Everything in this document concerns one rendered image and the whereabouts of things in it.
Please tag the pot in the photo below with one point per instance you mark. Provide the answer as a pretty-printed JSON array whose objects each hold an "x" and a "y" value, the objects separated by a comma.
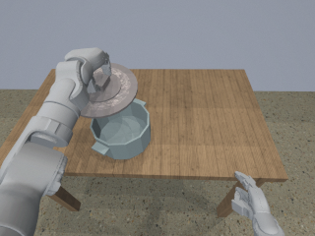
[{"x": 125, "y": 134}]

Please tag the left robot upper arm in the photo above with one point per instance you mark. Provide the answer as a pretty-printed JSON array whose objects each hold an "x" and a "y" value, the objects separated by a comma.
[{"x": 35, "y": 172}]

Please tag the knob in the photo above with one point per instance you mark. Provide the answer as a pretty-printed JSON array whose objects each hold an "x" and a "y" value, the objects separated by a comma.
[{"x": 102, "y": 80}]

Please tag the table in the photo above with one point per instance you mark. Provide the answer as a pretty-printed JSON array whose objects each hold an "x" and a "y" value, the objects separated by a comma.
[{"x": 205, "y": 125}]

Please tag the robot left forearm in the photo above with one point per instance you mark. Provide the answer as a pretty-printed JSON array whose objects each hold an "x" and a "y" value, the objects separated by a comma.
[{"x": 53, "y": 124}]

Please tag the lid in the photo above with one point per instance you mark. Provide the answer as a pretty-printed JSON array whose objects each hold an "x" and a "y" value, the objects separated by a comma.
[{"x": 118, "y": 95}]

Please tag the left robot hand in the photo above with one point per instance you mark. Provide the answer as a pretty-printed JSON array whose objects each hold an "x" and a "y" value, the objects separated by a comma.
[{"x": 98, "y": 58}]

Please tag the right robot hand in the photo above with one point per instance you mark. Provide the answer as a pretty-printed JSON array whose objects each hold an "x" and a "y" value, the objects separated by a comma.
[{"x": 251, "y": 202}]

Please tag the robot right forearm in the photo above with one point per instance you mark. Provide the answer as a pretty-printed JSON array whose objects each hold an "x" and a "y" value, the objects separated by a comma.
[{"x": 264, "y": 224}]

